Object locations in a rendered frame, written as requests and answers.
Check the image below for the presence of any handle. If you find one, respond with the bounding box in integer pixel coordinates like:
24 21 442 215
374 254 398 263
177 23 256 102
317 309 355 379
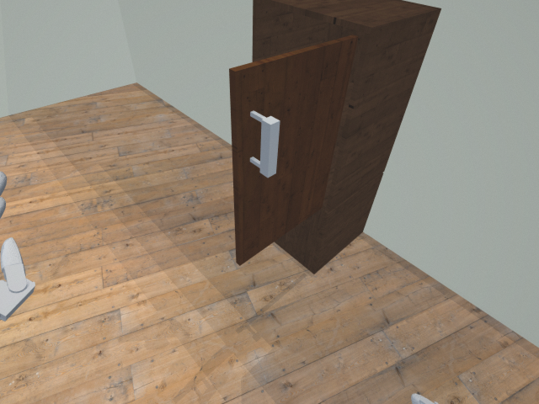
250 111 280 178

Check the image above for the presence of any robot left hand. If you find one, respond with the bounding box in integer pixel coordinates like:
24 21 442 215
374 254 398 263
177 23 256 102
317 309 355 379
0 172 35 321

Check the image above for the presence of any cupboard door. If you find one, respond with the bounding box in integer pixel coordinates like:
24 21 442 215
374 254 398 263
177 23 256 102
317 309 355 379
229 35 359 266

